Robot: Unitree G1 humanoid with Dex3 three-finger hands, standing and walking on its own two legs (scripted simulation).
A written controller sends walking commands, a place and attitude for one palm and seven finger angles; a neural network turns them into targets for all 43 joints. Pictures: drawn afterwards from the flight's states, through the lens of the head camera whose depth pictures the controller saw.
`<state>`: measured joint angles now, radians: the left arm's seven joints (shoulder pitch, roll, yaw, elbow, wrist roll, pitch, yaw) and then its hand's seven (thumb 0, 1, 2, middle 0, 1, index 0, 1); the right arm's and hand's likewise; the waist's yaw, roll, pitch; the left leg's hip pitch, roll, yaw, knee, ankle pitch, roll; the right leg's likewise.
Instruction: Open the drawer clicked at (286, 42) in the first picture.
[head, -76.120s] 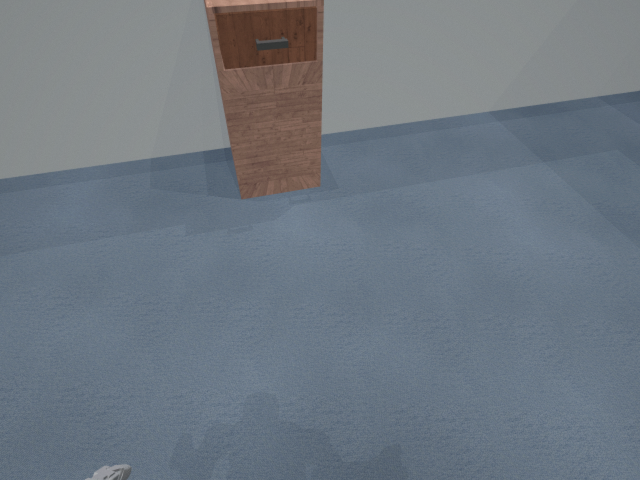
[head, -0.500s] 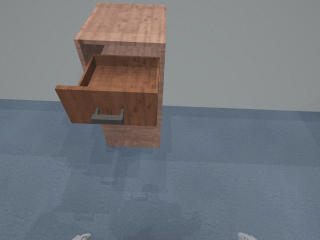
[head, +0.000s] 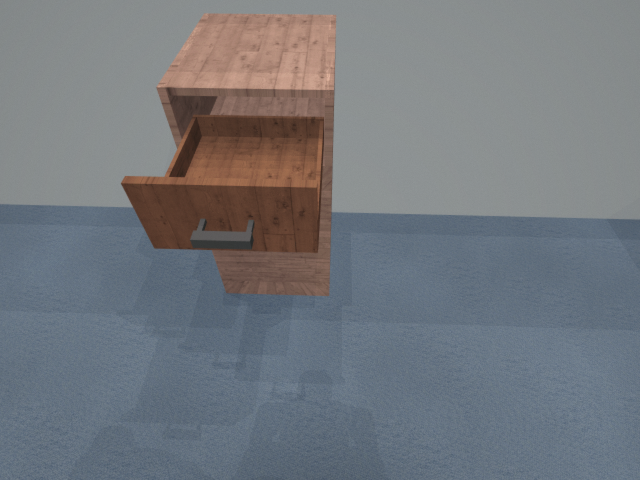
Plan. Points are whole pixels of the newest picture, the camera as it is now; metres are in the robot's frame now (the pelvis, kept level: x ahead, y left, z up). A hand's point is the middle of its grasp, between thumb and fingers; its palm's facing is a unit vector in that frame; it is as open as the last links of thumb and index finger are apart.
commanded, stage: let the arm hang, fingers relaxed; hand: left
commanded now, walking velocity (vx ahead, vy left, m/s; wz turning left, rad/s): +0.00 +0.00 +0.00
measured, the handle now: (224, 231) +0.53 +0.22 -0.06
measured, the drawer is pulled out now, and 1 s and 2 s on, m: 0.30 0.30 0.30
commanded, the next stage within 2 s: look to check the result in 0.34 s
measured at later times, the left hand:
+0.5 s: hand out of the picture -0.02 +0.15 -0.18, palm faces +0.05 -0.98 -0.17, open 7.3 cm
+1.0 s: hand out of the picture +0.01 +0.14 -0.18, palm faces +0.05 -0.98 -0.17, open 7.3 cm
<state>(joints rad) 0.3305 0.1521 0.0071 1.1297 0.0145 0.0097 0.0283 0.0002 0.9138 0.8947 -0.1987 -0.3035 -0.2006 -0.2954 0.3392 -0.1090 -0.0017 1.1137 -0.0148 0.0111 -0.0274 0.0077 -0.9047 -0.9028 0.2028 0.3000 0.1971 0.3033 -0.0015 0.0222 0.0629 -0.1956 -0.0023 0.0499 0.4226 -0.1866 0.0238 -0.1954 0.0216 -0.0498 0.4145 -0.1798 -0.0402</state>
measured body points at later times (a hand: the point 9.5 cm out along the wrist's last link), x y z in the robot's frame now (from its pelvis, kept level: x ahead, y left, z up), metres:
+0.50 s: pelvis +0.01 -0.01 +0.00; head +0.02 -0.01 +0.45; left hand -0.02 +0.21 -0.16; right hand -0.03 -0.20 -0.16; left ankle +0.03 +0.10 -0.74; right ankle +0.03 -0.09 -0.74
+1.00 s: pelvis +0.03 -0.02 +0.00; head +0.05 -0.03 +0.45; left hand +0.01 +0.19 -0.16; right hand +0.00 -0.22 -0.17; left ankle +0.03 +0.10 -0.74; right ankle +0.03 -0.09 -0.74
